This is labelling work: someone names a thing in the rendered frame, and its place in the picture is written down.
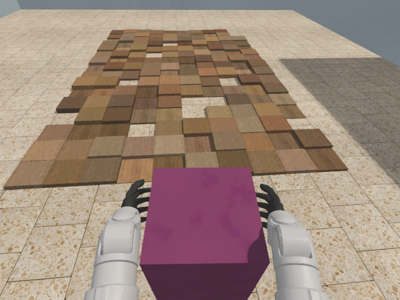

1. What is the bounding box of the carton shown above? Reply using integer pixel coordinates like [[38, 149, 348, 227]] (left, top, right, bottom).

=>
[[139, 167, 270, 300]]

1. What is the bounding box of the left robot forearm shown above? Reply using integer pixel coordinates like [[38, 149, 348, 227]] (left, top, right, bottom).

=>
[[84, 206, 141, 300]]

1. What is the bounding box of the robot right hand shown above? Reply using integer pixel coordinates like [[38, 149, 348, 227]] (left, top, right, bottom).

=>
[[256, 184, 284, 229]]

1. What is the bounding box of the robot left hand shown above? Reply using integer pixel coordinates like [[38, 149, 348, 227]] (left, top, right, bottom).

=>
[[121, 179, 151, 223]]

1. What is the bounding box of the right robot forearm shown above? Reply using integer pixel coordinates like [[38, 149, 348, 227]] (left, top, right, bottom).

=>
[[267, 210, 329, 300]]

